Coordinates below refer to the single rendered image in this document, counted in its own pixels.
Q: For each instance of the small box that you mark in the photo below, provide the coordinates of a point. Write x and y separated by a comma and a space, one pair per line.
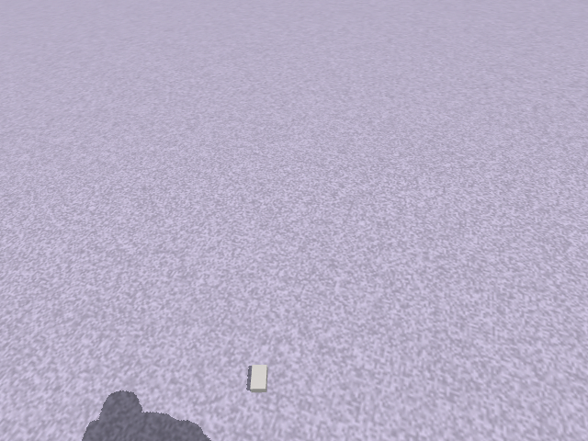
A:
259, 378

